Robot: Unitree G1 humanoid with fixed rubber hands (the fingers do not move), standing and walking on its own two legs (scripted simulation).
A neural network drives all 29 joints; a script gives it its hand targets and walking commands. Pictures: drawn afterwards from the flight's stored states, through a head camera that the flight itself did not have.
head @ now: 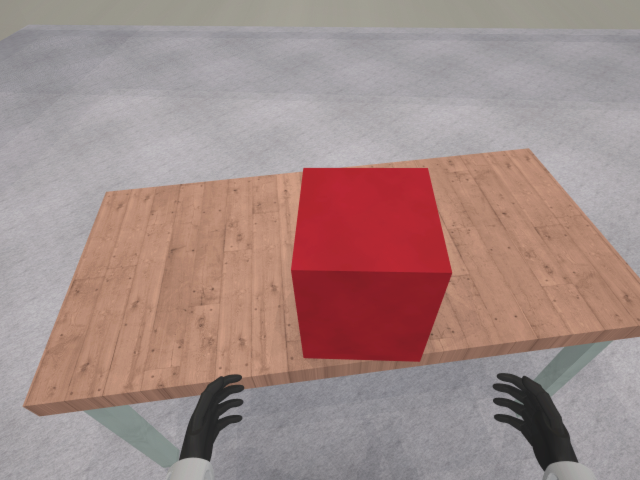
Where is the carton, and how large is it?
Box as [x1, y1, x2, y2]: [291, 168, 451, 361]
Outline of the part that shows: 303,168 291,265 291,273 303,357 419,361 451,274 451,269 427,168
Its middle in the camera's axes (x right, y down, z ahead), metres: +0.08 +0.05 +0.64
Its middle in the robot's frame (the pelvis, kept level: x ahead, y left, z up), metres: +0.46 -0.06 -0.04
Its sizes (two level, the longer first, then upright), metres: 0.210 0.200 0.250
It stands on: a table, 0.59 m high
